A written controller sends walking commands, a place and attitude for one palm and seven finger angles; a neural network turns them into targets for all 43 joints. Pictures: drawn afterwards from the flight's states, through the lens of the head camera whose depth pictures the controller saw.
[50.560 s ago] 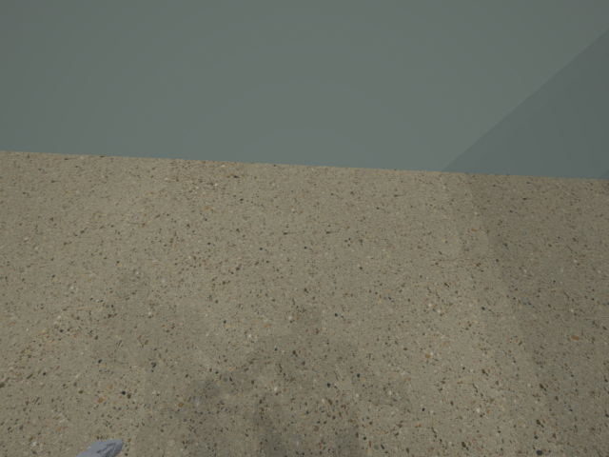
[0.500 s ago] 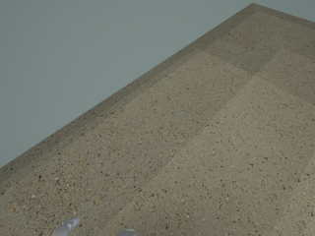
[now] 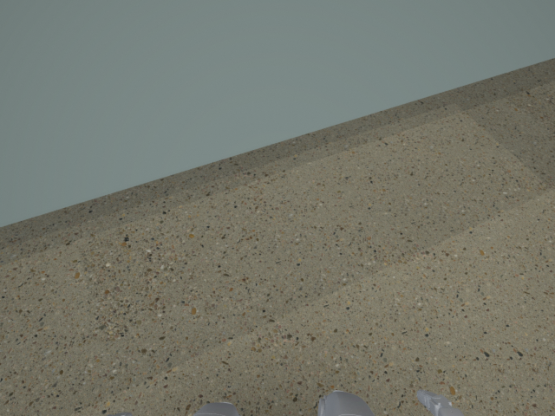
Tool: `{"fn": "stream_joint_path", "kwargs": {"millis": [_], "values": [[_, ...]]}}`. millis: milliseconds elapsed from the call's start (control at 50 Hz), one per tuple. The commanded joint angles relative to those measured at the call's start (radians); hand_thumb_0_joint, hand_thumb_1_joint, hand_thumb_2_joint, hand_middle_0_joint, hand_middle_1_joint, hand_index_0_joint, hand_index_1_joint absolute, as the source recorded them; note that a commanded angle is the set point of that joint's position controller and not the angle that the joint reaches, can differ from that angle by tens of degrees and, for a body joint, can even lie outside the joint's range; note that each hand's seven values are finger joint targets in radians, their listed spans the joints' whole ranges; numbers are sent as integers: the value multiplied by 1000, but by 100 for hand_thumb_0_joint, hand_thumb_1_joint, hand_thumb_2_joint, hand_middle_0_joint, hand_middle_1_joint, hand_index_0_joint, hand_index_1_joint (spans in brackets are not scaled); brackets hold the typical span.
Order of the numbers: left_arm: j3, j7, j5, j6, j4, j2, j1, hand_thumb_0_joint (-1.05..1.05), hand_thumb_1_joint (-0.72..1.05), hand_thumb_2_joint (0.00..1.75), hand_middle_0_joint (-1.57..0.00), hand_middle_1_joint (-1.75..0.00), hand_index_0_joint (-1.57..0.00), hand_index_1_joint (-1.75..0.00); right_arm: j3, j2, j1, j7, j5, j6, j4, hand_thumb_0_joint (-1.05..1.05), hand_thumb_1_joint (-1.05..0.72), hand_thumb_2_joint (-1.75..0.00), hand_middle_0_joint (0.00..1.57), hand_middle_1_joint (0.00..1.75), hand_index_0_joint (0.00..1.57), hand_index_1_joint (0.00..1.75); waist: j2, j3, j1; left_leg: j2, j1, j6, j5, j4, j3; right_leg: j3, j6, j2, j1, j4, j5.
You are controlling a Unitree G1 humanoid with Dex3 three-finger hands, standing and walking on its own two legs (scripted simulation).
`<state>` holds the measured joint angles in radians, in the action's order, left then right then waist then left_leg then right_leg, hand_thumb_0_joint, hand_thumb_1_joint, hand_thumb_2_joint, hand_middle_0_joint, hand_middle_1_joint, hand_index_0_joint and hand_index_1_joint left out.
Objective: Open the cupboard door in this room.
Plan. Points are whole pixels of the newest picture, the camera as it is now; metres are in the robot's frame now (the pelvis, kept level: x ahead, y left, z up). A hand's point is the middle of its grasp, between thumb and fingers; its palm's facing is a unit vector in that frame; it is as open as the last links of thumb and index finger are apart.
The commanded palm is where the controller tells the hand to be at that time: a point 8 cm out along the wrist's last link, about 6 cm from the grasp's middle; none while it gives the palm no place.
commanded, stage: turn to face it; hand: left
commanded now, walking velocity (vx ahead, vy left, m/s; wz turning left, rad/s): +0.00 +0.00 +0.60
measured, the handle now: out of the picture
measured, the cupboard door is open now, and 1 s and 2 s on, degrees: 49 49 49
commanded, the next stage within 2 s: none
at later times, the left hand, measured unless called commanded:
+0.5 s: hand out of the picture +0.03 +0.17 -0.18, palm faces +0.30 -0.93 -0.22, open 7.4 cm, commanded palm none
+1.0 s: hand out of the picture -0.02 +0.12 -0.16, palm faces +0.58 -0.78 -0.24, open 7.4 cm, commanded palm none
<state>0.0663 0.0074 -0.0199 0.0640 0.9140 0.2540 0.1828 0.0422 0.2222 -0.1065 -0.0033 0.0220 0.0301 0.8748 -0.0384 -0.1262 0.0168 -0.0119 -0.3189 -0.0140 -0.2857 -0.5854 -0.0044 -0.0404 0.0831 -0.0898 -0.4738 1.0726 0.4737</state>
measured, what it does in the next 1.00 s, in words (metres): steps on the spot, turning left: right foot, then left foot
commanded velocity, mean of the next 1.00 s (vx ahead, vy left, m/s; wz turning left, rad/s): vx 0.00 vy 0.00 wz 0.60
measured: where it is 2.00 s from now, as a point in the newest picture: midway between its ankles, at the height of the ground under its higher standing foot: outside the picture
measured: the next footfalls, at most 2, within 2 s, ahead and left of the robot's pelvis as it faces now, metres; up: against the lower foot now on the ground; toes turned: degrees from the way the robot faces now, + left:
right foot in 0.18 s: +0.06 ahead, -0.17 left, +0.00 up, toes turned +4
left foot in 0.46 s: +0.03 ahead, +0.09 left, +0.00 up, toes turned +21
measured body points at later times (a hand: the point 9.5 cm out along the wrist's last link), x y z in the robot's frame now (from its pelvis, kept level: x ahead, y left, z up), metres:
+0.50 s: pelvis +0.02 -0.04 -0.01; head +0.07 -0.01 +0.44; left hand +0.02 +0.22 -0.16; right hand +0.19 -0.27 -0.14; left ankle -0.01 +0.08 -0.73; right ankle +0.02 -0.17 -0.71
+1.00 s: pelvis +0.04 -0.08 +0.01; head +0.09 -0.04 +0.45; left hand -0.05 +0.16 -0.14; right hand +0.29 -0.22 -0.13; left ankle -0.03 +0.02 -0.69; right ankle +0.09 -0.18 -0.73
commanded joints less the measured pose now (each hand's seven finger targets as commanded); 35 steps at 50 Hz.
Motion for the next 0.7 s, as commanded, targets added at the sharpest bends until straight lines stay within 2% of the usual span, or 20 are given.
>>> {"fn": "stream_joint_path", "kwargs": {"millis": [0,60,100,120,140,160,180,200,240,320,380,400,420,440,460,500,520,580,640,680], "values": [[21,-2,8,-29,-108,74,-24,0,90,90,-20,-30,-20,-30,66,229,-40,19,6,-13,-48,0,-90,-90,20,30,20,30,186,183,-33,231,127,-140,382,207,-231,14,1,22,24,-137,-26],[20,-2,9,-35,-115,72,-7,0,90,90,-20,-30,-20,-30,73,233,-23,14,7,-3,-53,0,-90,-90,20,30,20,30,215,172,-23,212,49,-129,303,196,-275,-7,-10,64,145,-308,-54],[27,2,10,-45,-101,86,69,0,90,90,-20,-30,-20,-30,77,222,14,12,0,4,-66,0,-90,-90,20,30,20,30,171,171,20,171,-68,-89,206,130,-270,-18,-18,79,322,-520,-186],[40,8,2,-56,-97,138,115,0,90,90,-20,-30,-20,-30,73,184,25,7,-8,5,-79,0,-90,-90,20,30,20,30,41,176,49,91,-166,-35,58,25,-212,81,-41,-16,425,-696,-190],[59,17,-14,-64,-100,235,131,0,90,90,-20,-30,-20,-30,63,112,8,-1,-12,5,-101,0,-90,-90,20,30,20,30,-251,168,55,-53,-320,48,-234,-223,-29,387,-149,-304,474,-825,-173],[49,16,-8,-60,-116,254,105,0,90,90,-20,-30,-20,-30,65,133,18,-9,-5,7,-110,0,-90,-90,20,30,20,30,-245,163,55,-22,-267,43,-346,-472,-35,414,-237,-410,333,-845,-195],[46,22,-7,-64,-130,211,54,0,90,90,-20,-30,-20,-30,70,129,6,-11,-5,16,-97,0,-90,-90,20,30,20,30,-209,160,18,4,-261,41,-281,-608,-52,372,-247,-353,280,-816,-186],[35,24,-4,-62,-141,171,6,0,90,90,-20,-30,-20,-30,70,126,5,-14,-2,22,-76,0,-90,-90,20,30,20,30,-242,125,-4,34,-283,50,-232,-670,-46,285,-226,-299,265,-794,-256],[23,26,-7,-62,-150,126,-36,0,90,90,-20,-30,-20,-30,56,98,-8,-22,-6,22,-61,0,-90,-90,20,30,20,30,-217,125,-27,53,-234,70,-202,-562,2,98,-204,-238,287,-737,-508],[38,24,-10,-71,-106,175,66,0,90,90,-20,-30,-20,-30,34,60,39,-29,-16,7,-67,0,-90,-90,20,30,20,30,-157,175,29,23,-146,76,-203,-203,93,27,-196,-255,458,-617,-826],[45,16,0,-66,-98,192,63,0,90,90,-20,-30,-20,-30,34,83,-21,-26,-13,1,-54,0,-90,-90,20,30,20,30,-145,192,-3,1,5,59,-28,20,119,-31,-138,-238,397,-524,-765],[45,13,8,-62,-105,183,43,0,90,90,-20,-30,-20,-30,42,117,-81,-25,-10,-4,-41,0,-90,-90,20,30,20,30,-84,211,-43,22,131,41,102,137,87,-66,-96,-226,310,-429,-676],[37,8,12,-55,-130,134,45,0,90,90,-20,-30,-20,-30,66,209,-132,-22,-1,-12,-38,0,-90,-90,20,30,20,30,146,252,-66,220,298,-44,348,186,-174,-121,-27,-130,96,-236,-357],[12,6,14,-50,-177,71,-13,0,90,90,-20,-30,-20,-30,90,306,-212,-11,4,-9,-28,0,-90,-90,20,30,20,30,360,247,-114,448,356,-214,719,209,-451,-87,20,-25,-119,-34,211],[14,9,5,-40,-199,105,-70,0,90,90,-20,-30,-20,-30,91,318,-247,0,6,-5,-17,0,-90,-90,20,30,20,30,183,233,-128,468,292,-256,568,198,-444,7,5,-29,-131,70,180],[22,10,5,-35,-159,85,-80,0,90,90,-20,-30,-20,-30,76,258,-153,18,7,-12,-30,0,-90,-90,20,30,20,30,290,198,-81,328,195,-185,460,211,-340,53,2,-26,-132,105,51],[23,3,5,-32,-143,88,-62,0,90,90,-20,-30,-20,-30,67,231,-96,20,5,-14,-44,0,-90,-90,20,30,20,30,277,180,-55,281,156,-154,416,212,-279,52,3,-25,-101,81,-2],[22,-3,11,-28,-125,74,-46,0,90,90,-20,-30,-20,-30,66,228,-62,19,9,-12,-53,0,-90,-90,20,30,20,30,185,173,-38,244,103,-140,327,218,-251,25,-5,10,11,-100,-5],[20,-4,11,-33,-116,66,0,0,90,90,-20,-30,-20,-30,73,235,-27,14,10,-1,-59,0,-90,-90,20,30,20,30,208,175,-23,214,27,-124,211,207,-279,-8,-17,61,156,-315,-33],[29,-1,10,-44,-93,86,94,0,90,90,-20,-30,-20,-30,76,223,19,11,1,7,-75,0,-90,-90,20,30,20,30,154,179,25,161,-85,-80,115,132,-258,-23,-25,73,336,-542,-180]]}}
